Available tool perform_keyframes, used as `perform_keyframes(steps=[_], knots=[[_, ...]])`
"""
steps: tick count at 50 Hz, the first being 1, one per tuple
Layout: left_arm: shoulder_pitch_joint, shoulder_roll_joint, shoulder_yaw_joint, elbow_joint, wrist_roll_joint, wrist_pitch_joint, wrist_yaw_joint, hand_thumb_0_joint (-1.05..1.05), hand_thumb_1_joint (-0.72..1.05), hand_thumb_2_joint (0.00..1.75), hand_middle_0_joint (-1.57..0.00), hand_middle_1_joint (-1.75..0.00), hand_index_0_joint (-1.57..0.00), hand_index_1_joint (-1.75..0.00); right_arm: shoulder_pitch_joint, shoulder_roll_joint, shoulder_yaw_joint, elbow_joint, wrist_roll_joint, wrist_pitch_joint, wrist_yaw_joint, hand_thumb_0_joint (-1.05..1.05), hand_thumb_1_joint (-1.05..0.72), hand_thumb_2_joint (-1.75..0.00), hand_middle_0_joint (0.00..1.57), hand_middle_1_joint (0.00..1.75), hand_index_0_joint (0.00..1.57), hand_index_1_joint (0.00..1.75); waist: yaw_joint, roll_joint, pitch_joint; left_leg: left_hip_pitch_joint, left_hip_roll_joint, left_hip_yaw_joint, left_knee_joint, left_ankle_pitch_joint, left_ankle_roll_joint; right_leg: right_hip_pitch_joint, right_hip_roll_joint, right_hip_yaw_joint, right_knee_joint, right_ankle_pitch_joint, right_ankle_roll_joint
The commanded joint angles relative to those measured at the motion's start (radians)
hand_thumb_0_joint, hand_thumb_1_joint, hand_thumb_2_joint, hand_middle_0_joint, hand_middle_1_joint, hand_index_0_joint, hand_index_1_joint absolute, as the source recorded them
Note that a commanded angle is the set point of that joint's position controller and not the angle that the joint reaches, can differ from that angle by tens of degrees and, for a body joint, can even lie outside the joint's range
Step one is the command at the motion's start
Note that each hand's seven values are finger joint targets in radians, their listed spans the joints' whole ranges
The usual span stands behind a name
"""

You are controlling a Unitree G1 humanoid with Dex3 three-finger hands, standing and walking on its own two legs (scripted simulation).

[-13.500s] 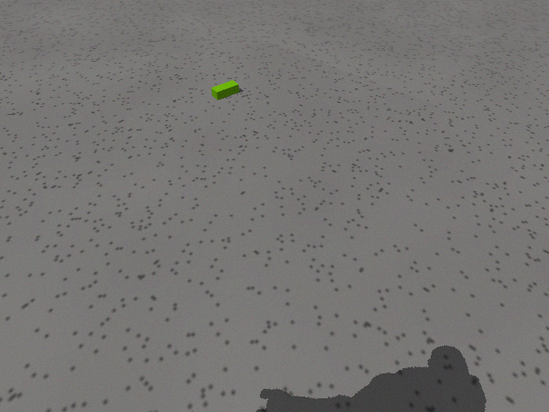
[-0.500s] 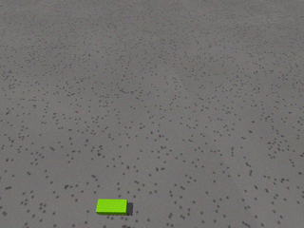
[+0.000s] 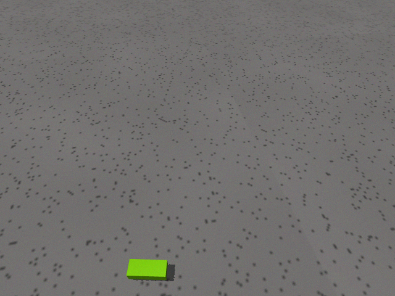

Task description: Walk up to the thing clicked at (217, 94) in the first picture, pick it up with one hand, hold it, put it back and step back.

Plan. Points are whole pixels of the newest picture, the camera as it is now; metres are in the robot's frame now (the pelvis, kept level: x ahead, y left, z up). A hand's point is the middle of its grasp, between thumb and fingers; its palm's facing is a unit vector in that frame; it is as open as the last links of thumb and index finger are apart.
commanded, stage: stand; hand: left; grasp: from above
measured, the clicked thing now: (148, 269) +0.37 +0.21 -0.76
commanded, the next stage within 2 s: rise first in 0.60 s
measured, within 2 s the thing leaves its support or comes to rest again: neither
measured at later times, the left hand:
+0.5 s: hand out of the picture +0.07 +0.26 -0.16, palm faces -0.03 -0.94 -0.34, open 7.4 cm
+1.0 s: hand out of the picture +0.15 +0.26 -0.18, palm faces -0.03 -0.93 -0.35, open 9.9 cm
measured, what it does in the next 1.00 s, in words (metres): stands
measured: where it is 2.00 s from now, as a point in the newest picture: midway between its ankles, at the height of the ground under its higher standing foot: outside the picture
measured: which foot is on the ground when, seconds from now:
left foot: down 0.00-1.00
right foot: down 0.00-1.00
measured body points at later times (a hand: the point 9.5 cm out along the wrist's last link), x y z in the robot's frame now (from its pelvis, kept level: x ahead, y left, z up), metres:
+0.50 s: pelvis +0.00 +0.01 +0.00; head +0.00 +0.01 +0.45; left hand +0.07 +0.31 -0.14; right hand +0.08 -0.30 -0.13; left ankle +0.01 +0.10 -0.75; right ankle -0.01 -0.12 -0.75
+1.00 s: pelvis -0.02 +0.00 -0.03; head +0.05 +0.01 +0.41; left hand +0.15 +0.30 -0.15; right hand +0.09 -0.26 -0.15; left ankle +0.01 +0.10 -0.75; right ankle -0.01 -0.12 -0.75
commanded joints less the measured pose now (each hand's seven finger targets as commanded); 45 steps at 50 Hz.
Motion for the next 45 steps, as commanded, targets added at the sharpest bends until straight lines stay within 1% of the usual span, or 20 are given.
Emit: perform_keyframes(steps=[1, 5, 7, 9, 11, 12, 23, 27, 34, 35, 36, 37, 38, 39, 40, 41, 42, 43, 44, 45], knots=[[-0.022, 0.204, 0.036, -0.057, 0.001, -0.023, 0.012, 0.00, 0.90, 0.90, -0.20, -0.30, -0.20, -0.30, -0.043, -0.222, -0.044, -0.061, 0.002, -0.024, -0.012, 0.00, -0.90, -0.90, 0.20, 0.30, 0.20, 0.30, 0.007, 0.009, -0.068, 0.045, 0.163, -0.145, -0.051, 0.109, 0.006, -0.037, -0.132, 0.097, -0.042, 0.103, -0.028], [-0.027, 0.207, 0.036, -0.060, 0.000, -0.025, 0.014, 0.00, 0.90, 0.90, -0.20, -0.30, -0.20, -0.30, -0.032, -0.216, -0.041, -0.062, 0.003, -0.025, -0.012, 0.00, -0.90, -0.90, 0.20, 0.30, 0.20, 0.30, 0.002, 0.002, -0.080, 0.054, 0.162, -0.144, -0.044, 0.171, 0.005, -0.025, -0.135, 0.093, -0.031, 0.144, -0.025], [-0.029, 0.206, 0.035, -0.057, -0.002, -0.023, 0.015, 0.00, 0.90, 0.90, -0.20, -0.30, -0.20, -0.30, -0.035, -0.216, -0.041, -0.058, 0.003, -0.024, -0.012, 0.00, -0.90, -0.90, 0.20, 0.30, 0.20, 0.30, 0.000, 0.010, -0.058, 0.042, 0.160, -0.149, -0.049, 0.141, 0.004, -0.039, -0.134, 0.095, -0.039, 0.107, -0.026], [-0.022, 0.204, 0.036, -0.059, -0.001, -0.023, 0.014, 0.00, 0.90, 0.90, -0.20, -0.30, -0.20, -0.30, -0.034, -0.217, -0.041, -0.059, 0.003, -0.024, -0.013, 0.00, -0.90, -0.90, 0.20, 0.30, 0.20, 0.30, 0.005, 0.009, -0.073, 0.048, 0.163, -0.146, -0.047, 0.156, 0.005, -0.026, -0.133, 0.092, -0.035, 0.118, -0.026], [-0.013, 0.206, 0.035, -0.056, 0.000, -0.023, 0.014, 0.00, 0.90, 0.90, -0.20, -0.30, -0.20, -0.30, -0.043, -0.219, -0.042, -0.061, 0.005, -0.023, -0.012, 0.00, -0.90, -0.90, 0.20, 0.30, 0.20, 0.30, 0.005, 0.015, -0.063, 0.047, 0.158, -0.148, -0.052, 0.122, 0.005, -0.039, -0.133, 0.092, -0.040, 0.102, -0.026], [-0.013, 0.207, 0.035, -0.057, -0.001, -0.024, 0.014, 0.00, 0.90, 0.90, -0.20, -0.30, -0.20, -0.30, -0.040, -0.218, -0.042, -0.062, 0.005, -0.024, -0.012, 0.00, -0.90, -0.90, 0.20, 0.30, 0.20, 0.30, 0.004, 0.004, -0.070, 0.055, 0.159, -0.148, -0.046, 0.147, 0.007, -0.036, -0.134, 0.092, -0.036, 0.118, -0.026], [-0.013, 0.205, 0.035, -0.061, 0.000, -0.025, 0.016, 0.00, 0.90, 0.90, -0.20, -0.30, -0.20, -0.30, -0.038, -0.219, -0.040, -0.060, 0.007, -0.024, -0.011, 0.00, -0.90, -0.90, 0.20, 0.30, 0.20, 0.30, 0.004, 0.006, -0.068, 0.045, 0.157, -0.151, -0.044, 0.157, 0.006, -0.025, -0.137, 0.088, -0.037, 0.127, -0.026], [-0.011, 0.204, 0.036, -0.057, -0.001, -0.023, 0.015, 0.00, 0.90, 0.90, -0.20, -0.30, -0.20, -0.30, -0.033, -0.220, -0.040, -0.059, 0.005, -0.022, -0.012, 0.00, -0.90, -0.90, 0.20, 0.30, 0.20, 0.30, 0.003, 0.004, -0.046, 0.027, 0.155, -0.154, -0.055, 0.110, 0.007, -0.039, -0.134, 0.086, -0.043, 0.086, -0.025], [-0.011, 0.203, 0.035, -0.059, 0.000, -0.023, 0.014, 0.00, 0.90, 0.90, -0.20, -0.30, -0.20, -0.30, -0.041, -0.218, -0.040, -0.061, 0.007, -0.024, -0.012, 0.00, -0.90, -0.90, 0.20, 0.30, 0.20, 0.30, 0.004, 0.001, -0.051, 0.035, 0.154, -0.159, -0.053, 0.130, 0.005, -0.044, -0.135, 0.086, -0.041, 0.083, -0.027], [-0.017, 0.206, 0.037, -0.059, -0.001, -0.022, 0.014, 0.00, 0.84, 0.95, -0.22, -0.33, -0.21, -0.34, -0.034, -0.216, -0.039, -0.061, 0.005, -0.024, -0.012, 0.00, -0.88, -0.89, 0.20, 0.30, 0.20, 0.30, 0.002, 0.005, -0.048, 0.026, 0.151, -0.155, -0.054, 0.111, 0.003, -0.041, -0.136, 0.088, -0.042, 0.072, -0.027], [-0.368, 0.038, 0.036, -0.410, -0.060, -0.124, 0.032, 0.00, 0.76, 0.95, -0.21, -0.41, -0.16, -0.42, -0.017, -0.056, 0.020, -0.360, 0.081, -0.078, -0.032, 0.00, -0.92, -0.90, 0.20, 0.30, 0.20, 0.30, -0.113, 0.010, 0.048, -0.125, 0.033, -0.039, 0.022, -0.040, -0.013, -0.285, 0.018, -0.024, 0.049, 0.001, -0.027], [-0.521, 0.091, 0.056, -0.349, -0.061, -0.118, 0.039, 0.00, 0.68, 0.92, -0.18, -0.49, -0.15, -0.50, 0.035, -0.089, 0.010, -0.302, 0.081, -0.079, -0.043, 0.00, -0.91, -0.90, 0.20, 0.30, 0.20, 0.30, -0.082, 0.003, -0.011, -0.097, 0.027, -0.045, 0.040, -0.072, -0.017, -0.248, 0.014, -0.030, 0.057, -0.026, -0.030], [-0.318, 0.151, 0.094, -0.180, -0.042, -0.083, 0.039, 0.00, 0.60, 0.92, -0.18, -0.57, -0.16, -0.58, 0.081, -0.119, -0.008, -0.308, 0.088, -0.069, -0.053, 0.00, -0.91, -0.90, 0.20, 0.30, 0.20, 0.30, -0.062, -0.006, 0.004, -0.133, 0.035, -0.050, 0.050, -0.094, -0.016, -0.243, 0.023, -0.043, 0.073, -0.055, -0.033], [-0.265, 0.175, 0.111, -0.087, -0.021, -0.058, 0.025, 0.00, 0.52, 0.94, -0.18, -0.65, -0.16, -0.66, 0.098, -0.119, -0.020, -0.319, 0.080, -0.062, -0.056, 0.00, -0.92, -0.91, 0.20, 0.30, 0.20, 0.30, -0.053, -0.021, -0.039, -0.179, 0.027, -0.049, 0.110, -0.085, -0.013, -0.279, 0.016, -0.039, 0.108, -0.064, -0.039], [-0.333, 0.236, 0.148, -0.101, 0.003, -0.055, 0.015, 0.00, 0.44, 0.94, -0.14, -0.73, -0.14, -0.74, 0.107, -0.115, -0.028, -0.346, 0.072, -0.064, -0.057, 0.00, -0.92, -0.91, 0.20, 0.30, 0.20, 0.30, -0.043, -0.034, -0.093, -0.202, 0.025, -0.051, 0.161, -0.054, -0.008, -0.289, 0.013, -0.039, 0.158, -0.039, -0.038], [-0.333, 0.266, 0.178, -0.115, 0.028, -0.063, 0.005, 0.00, 0.36, 0.94, -0.14, -0.81, -0.15, -0.82, 0.123, -0.120, -0.048, -0.370, 0.055, -0.071, -0.059, 0.00, -0.93, -0.91, 0.20, 0.30, 0.20, 0.30, -0.019, -0.021, -0.208, -0.189, 0.023, -0.052, 0.212, -0.012, -0.011, -0.289, 0.010, -0.033, 0.206, -0.002, -0.039], [-0.212, 0.264, 0.203, -0.079, 0.060, -0.055, -0.005, 0.00, 0.28, 0.96, -0.12, -0.89, -0.13, -0.90, 0.162, -0.112, -0.066, -0.380, 0.043, -0.073, -0.055, 0.00, -0.93, -0.91, 0.20, 0.30, 0.20, 0.30, -0.006, 0.022, -0.267, -0.214, 0.016, -0.052, 0.260, 0.026, -0.015, -0.300, 0.004, -0.030, 0.248, 0.026, -0.041], [-0.108, 0.214, 0.200, -0.056, 0.074, -0.043, -0.019, 0.00, 0.20, 0.95, -0.11, -0.97, -0.13, -0.96, 0.168, -0.107, -0.071, -0.407, 0.035, -0.077, -0.044, 0.00, -0.94, -0.92, 0.20, 0.30, 0.20, 0.30, 0.022, 0.042, -0.273, -0.250, 0.013, -0.054, 0.286, 0.039, -0.022, -0.310, 0.009, -0.032, 0.283, 0.021, -0.045], [-0.076, 0.204, 0.197, -0.092, 0.085, -0.034, -0.027, 0.00, 0.12, 0.99, -0.09, -1.02, -0.10, -1.00, 0.162, -0.105, -0.072, -0.437, 0.036, -0.080, -0.041, 0.00, -0.94, -0.91, 0.20, 0.30, 0.20, 0.30, 0.036, 0.089, -0.281, -0.260, 0.016, -0.059, 0.286, 0.048, -0.033, -0.315, 0.014, -0.037, 0.305, 0.013, -0.051], [-0.087, 0.192, 0.190, -0.147, 0.093, -0.025, -0.029, 0.00, 0.04, 1.00, -0.08, -1.03, -0.09, -1.02, 0.150, -0.103, -0.077, -0.470, 0.039, -0.079, -0.040, 0.00, -0.93, -0.91, 0.20, 0.30, 0.20, 0.30, 0.036, 0.106, -0.302, -0.257, 0.017, -0.061, 0.288, 0.048, -0.035, -0.324, 0.016, -0.035, 0.310, 0.009, -0.052]])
